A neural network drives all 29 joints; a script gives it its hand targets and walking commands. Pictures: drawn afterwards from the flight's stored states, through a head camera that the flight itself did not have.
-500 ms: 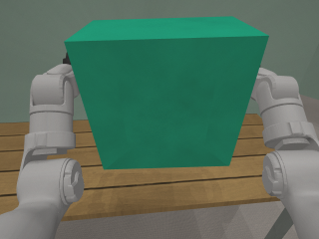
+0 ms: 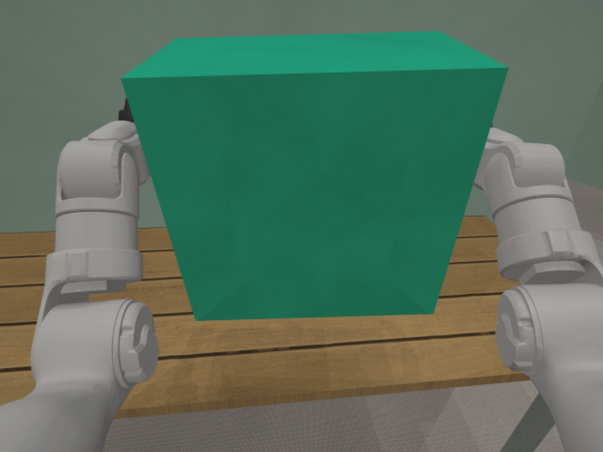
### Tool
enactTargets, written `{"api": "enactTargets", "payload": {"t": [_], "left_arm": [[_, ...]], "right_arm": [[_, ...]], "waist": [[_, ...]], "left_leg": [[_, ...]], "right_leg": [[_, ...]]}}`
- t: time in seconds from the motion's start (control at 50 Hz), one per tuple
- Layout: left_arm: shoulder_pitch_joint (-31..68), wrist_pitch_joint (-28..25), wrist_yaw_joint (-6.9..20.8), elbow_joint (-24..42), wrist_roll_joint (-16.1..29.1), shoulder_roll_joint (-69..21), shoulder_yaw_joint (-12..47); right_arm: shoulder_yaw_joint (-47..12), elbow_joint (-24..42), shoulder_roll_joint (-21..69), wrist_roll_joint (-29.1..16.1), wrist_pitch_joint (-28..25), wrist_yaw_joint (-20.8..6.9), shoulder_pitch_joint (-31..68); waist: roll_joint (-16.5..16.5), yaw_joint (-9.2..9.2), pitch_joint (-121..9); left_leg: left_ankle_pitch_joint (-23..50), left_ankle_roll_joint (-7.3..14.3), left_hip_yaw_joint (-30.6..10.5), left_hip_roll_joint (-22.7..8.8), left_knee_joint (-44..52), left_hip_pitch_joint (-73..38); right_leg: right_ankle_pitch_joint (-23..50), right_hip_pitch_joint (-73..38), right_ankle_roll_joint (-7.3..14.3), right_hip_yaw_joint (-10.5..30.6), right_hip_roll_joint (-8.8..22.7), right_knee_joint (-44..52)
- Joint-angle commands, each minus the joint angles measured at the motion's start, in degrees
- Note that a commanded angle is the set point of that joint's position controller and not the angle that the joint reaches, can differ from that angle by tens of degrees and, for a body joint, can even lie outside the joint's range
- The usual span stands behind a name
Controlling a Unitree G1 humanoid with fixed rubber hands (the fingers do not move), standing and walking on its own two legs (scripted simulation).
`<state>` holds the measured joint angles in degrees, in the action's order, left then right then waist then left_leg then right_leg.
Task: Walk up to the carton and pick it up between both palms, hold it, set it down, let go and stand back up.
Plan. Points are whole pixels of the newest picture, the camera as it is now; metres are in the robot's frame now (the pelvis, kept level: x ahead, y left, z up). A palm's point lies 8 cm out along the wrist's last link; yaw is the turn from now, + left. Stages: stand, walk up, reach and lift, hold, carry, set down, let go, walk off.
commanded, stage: hold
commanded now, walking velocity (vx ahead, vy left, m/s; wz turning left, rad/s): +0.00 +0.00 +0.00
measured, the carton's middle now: (311, 183) +0.35 -0.01 +0.28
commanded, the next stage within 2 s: none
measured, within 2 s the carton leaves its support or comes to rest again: neither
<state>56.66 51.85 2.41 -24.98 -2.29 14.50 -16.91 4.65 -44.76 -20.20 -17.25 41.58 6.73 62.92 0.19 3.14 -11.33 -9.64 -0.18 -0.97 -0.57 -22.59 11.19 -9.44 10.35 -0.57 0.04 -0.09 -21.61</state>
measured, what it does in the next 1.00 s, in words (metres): stands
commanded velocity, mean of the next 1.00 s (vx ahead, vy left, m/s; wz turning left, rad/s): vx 0.00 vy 0.00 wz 0.00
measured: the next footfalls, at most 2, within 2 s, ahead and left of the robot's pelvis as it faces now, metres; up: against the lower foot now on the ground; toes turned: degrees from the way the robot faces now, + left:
none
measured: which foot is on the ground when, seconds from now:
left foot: down 0.00-1.00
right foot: down 0.00-1.00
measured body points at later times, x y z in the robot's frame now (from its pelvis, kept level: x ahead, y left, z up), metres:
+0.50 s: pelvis +0.00 +0.00 +0.00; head -0.09 +0.01 +0.44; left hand +0.38 +0.19 +0.33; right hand +0.38 -0.21 +0.32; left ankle +0.03 +0.12 -0.74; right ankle +0.03 -0.12 -0.74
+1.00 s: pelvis +0.00 +0.00 +0.00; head -0.09 +0.01 +0.44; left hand +0.38 +0.19 +0.33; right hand +0.38 -0.21 +0.32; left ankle +0.03 +0.12 -0.74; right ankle +0.03 -0.12 -0.74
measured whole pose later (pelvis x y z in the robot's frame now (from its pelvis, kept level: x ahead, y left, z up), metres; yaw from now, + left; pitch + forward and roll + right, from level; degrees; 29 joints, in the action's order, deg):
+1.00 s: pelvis +0.00 +0.00 +0.00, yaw +0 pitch -2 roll +0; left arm 56.7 51.9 2.4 -25.0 -2.3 14.5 -16.8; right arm 4.6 -44.7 -20.2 -17.3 41.8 6.7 62.9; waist 0.2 3.1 -11.4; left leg -9.6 -0.2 -1.1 -0.6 -22.6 11.2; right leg -9.4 10.3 -0.5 0.0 -0.1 -21.6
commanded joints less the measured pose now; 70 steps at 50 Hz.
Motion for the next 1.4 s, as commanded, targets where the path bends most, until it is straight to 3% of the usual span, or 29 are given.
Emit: {"api": "enactTargets", "payload": {"t": [0.0,0.02,0.06,0.08,0.2,0.24,0.26,0.32,0.38,0.4,0.42,0.44,0.48,0.52,0.58,0.6,0.62,0.64,0.76,0.8,0.82,0.84,0.9,0.92,0.96,1.08,1.16,1.2,1.38], "left_arm": [[42.6,-2.8,10.1,7.6,7.4,-28.2,18.1],[42.9,-2.8,10.0,8.4,8.2,-29.0,19.0],[43.2,-2.8,9.8,8.4,7.8,-29.0,18.6],[43.0,-2.8,10.0,8.2,8.1,-29.4,19.0],[43.6,-3.1,9.7,7.5,8.6,-29.1,18.7],[42.7,-2.8,9.9,7.5,8.2,-29.4,19.4],[42.8,-2.8,10.0,7.0,8.0,-28.5,18.5],[43.2,-2.8,9.6,8.1,8.3,-29.1,19.2],[43.4,-2.8,9.7,7.6,7.5,-29.2,18.5],[42.8,-2.6,9.8,7.2,7.8,-28.2,18.1],[43.1,-2.6,9.9,8.4,8.3,-29.7,19.4],[43.4,-2.6,10.0,6.6,8.5,-28.7,18.5],[41.6,-2.7,10.2,7.8,8.1,-28.9,18.5],[42.2,-2.7,10.1,6.7,7.2,-28.2,17.3],[43.3,-2.8,10.0,8.6,8.5,-29.2,19.1],[43.7,-2.7,10.0,7.3,7.8,-28.5,18.4],[43.4,-2.8,9.9,7.6,8.2,-28.0,18.3],[42.4,-2.7,9.8,8.3,8.0,-29.0,19.0],[43.9,-2.8,9.9,7.6,8.6,-29.7,19.3],[42.2,-2.6,10.0,7.5,7.3,-28.6,18.0],[42.9,-2.6,9.9,8.6,8.2,-28.5,18.6],[42.1,-2.4,9.9,8.1,8.0,-29.0,18.7],[43.8,-2.6,9.8,8.2,8.2,-29.3,19.2],[43.9,-2.9,9.6,9.4,8.9,-29.6,19.7],[43.9,-2.8,9.9,6.6,8.1,-28.9,18.7],[42.3,-2.8,9.8,8.4,8.1,-28.4,19.0],[42.9,-2.6,10.1,6.6,8.3,-28.7,18.9],[43.3,-2.7,10.1,7.2,8.0,-29.2,18.1],[43.6,-2.8,10.0,7.2,8.4,-28.6,18.7]], "right_arm": [[-13.7,20.6,32.1,-14.7,-1.4,-10.0,52.2],[-14.0,21.8,31.8,-15.0,-1.4,-10.0,52.6],[-14.4,20.9,32.5,-15.1,-1.3,-9.9,52.9],[-13.6,19.1,31.5,-15.0,-1.0,-9.9,50.4],[-14.3,21.6,32.8,-14.7,-1.6,-10.2,53.7],[-13.3,19.0,31.0,-14.4,-1.1,-10.1,51.3],[-13.5,20.2,31.6,-14.7,-1.2,-10.2,52.2],[-13.5,20.2,31.1,-15.0,-1.3,-10.0,51.9],[-13.6,19.4,31.8,-14.6,-1.2,-10.2,52.0],[-13.8,19.4,32.0,-14.7,-1.1,-10.1,51.7],[-12.7,19.7,30.5,-14.4,-1.2,-10.1,51.8],[-13.3,20.2,31.2,-14.3,-1.2,-9.9,52.9],[-14.1,21.6,31.6,-14.8,-1.3,-9.9,52.1],[-13.5,18.9,31.9,-14.4,-0.9,-10.0,51.7],[-13.4,20.2,31.5,-14.6,-1.1,-10.2,51.5],[-13.1,19.2,31.7,-14.7,-1.0,-10.1,52.3],[-13.5,21.5,32.0,-14.7,-1.2,-10.1,53.2],[-14.3,22.0,32.1,-15.2,-1.3,-10.0,52.4],[-12.7,19.6,31.0,-14.6,-1.2,-10.1,52.8],[-14.1,20.1,32.1,-15.0,-1.0,-10.1,52.2],[-14.2,22.7,32.1,-15.3,-1.2,-9.8,52.9],[-13.4,21.3,31.2,-14.9,-0.9,-9.7,51.7],[-13.4,20.1,31.3,-14.8,-1.0,-9.9,52.3],[-13.2,21.4,31.5,-14.9,-1.3,-10.0,53.0],[-13.0,18.9,31.5,-14.2,-1.0,-10.2,52.6],[-13.7,21.2,32.0,-15.0,-1.1,-9.8,51.3],[-12.9,20.0,30.7,-14.3,-0.9,-9.8,52.1],[-13.3,21.1,32.4,-14.5,-1.2,-10.1,53.3],[-12.5,19.4,31.2,-14.5,-1.1,-10.2,52.0]], "waist": [[-2.2,-2.98,-19.1],[-3.6,-2.69,-19.9],[-2.8,-3.20,-18.9],[-4.4,-2.07,-18.5],[-2.6,-3.08,-20.1],[-4.5,-2.29,-17.7],[-2.9,-2.93,-17.6],[-3.3,-2.07,-19.5],[-4.1,-2.92,-18.2],[-2.8,-2.86,-18.0],[-4.4,-1.64,-19.2],[-2.6,-2.15,-18.5],[-2.1,-2.76,-19.6],[-2.4,-3.32,-18.0],[-3.8,-2.32,-19.6],[-3.7,-3.00,-17.7],[-1.7,-2.98,-19.5],[-2.7,-2.76,-19.9],[-3.8,-2.23,-17.9],[-2.5,-3.48,-18.2],[-2.2,-2.82,-20.1],[-3.1,-2.09,-19.9],[-4.4,-2.38,-18.0],[-3.8,-1.57,-19.7],[-3.2,-2.49,-16.6],[-2.4,-2.56,-18.9],[-3.2,-2.42,-17.5],[-2.8,-3.30,-17.8],[-2.6,-2.56,-17.5]], "left_leg": [[5.1,-1.7,-1.4,-0.2,7.9,3.9],[5.8,-2.1,-1.5,-0.3,7.5,4.0],[5.8,-1.9,-1.6,-0.1,7.7,4.6],[4.8,-2.5,-1.4,-0.2,7.9,4.3],[3.4,-1.8,-1.6,-0.2,8.0,4.6],[4.3,-2.6,-1.6,-0.5,8.1,5.3],[4.2,-1.9,-1.3,-0.1,8.1,4.8],[5.0,-2.3,-1.9,-0.6,7.7,4.1],[4.2,-2.2,-1.7,-0.3,8.5,5.6],[4.2,-1.9,-1.4,-0.1,8.1,5.1],[3.8,-2.6,-1.7,-0.7,8.3,4.7],[3.6,-2.1,-1.5,-0.4,8.1,4.9],[6.5,-1.8,-1.6,-0.4,7.5,3.6],[4.6,-1.7,-1.4,-0.1,8.0,4.5],[3.9,-2.3,-1.6,-0.5,8.1,5.4],[2.5,-2.0,-1.6,-0.4,8.7,5.4],[3.9,-1.5,-1.7,-0.4,8.1,4.8],[6.3,-1.9,-1.5,-0.1,7.4,4.0],[3.3,-2.4,-2.1,-0.8,8.4,5.7],[5.5,-1.7,-1.6,-0.4,7.9,4.7],[6.2,-1.4,-1.5,0.1,7.0,3.7],[4.8,-1.9,-1.8,-0.3,7.6,3.9],[4.6,-2.4,-1.6,-0.3,7.9,4.8],[4.9,-2.2,-1.8,-0.4,7.8,4.3],[1.1,-1.8,-2.0,-0.5,8.8,6.2],[5.3,-1.7,-1.8,-0.2,7.5,3.7],[3.3,-2.0,-1.6,-0.4,8.2,4.8],[2.5,-1.6,-1.7,-0.3,8.4,6.3],[3.4,-1.8,-1.4,-0.6,8.1,4.6]], "right_leg": [[11.0,-14.6,2.7,3.7,-4.9,3.9],[12.1,-15.0,2.8,4.0,-4.8,3.5],[11.4,-14.6,2.6,3.8,-4.8,3.9],[11.0,-14.4,2.9,4.4,-4.7,4.1],[9.8,-14.3,2.8,3.9,-4.5,4.0],[11.0,-14.3,3.1,4.2,-4.7,3.8],[10.3,-14.0,2.8,3.9,-4.9,4.1],[11.2,-14.5,2.9,4.1,-4.8,3.8],[10.3,-15.0,2.9,4.0,-4.8,3.8],[10.2,-14.6,2.7,4.1,-4.6,4.2],[10.6,-14.3,2.9,4.2,-4.6,3.7],[10.4,-14.6,2.8,4.3,-4.4,4.3],[12.7,-15.3,2.8,4.3,-4.6,4.0],[10.2,-14.2,2.7,4.0,-4.7,4.2],[11.3,-15.4,3.0,4.1,-4.8,3.6],[9.2,-14.4,2.8,3.7,-4.8,3.7],[10.5,-14.8,2.6,3.7,-4.9,3.9],[12.4,-15.2,2.6,3.9,-4.8,3.7],[10.5,-14.8,3.0,4.1,-4.7,3.8],[12.4,-15.4,2.8,4.2,-4.8,3.7],[12.5,-15.2,2.6,4.2,-4.6,4.2],[11.3,-15.1,2.7,4.2,-4.6,4.0],[11.0,-14.0,2.9,4.0,-4.6,3.9],[11.2,-14.6,2.8,4.2,-4.7,4.1],[8.1,-14.0,2.9,4.2,-4.5,4.4],[12.3,-14.9,2.6,4.0,-4.7,4.1],[9.6,-13.7,2.9,4.4,-4.4,4.4],[10.1,-15.5,2.8,4.0,-4.7,4.0],[9.1,-13.6,2.8,4.1,-4.5,4.5]]}}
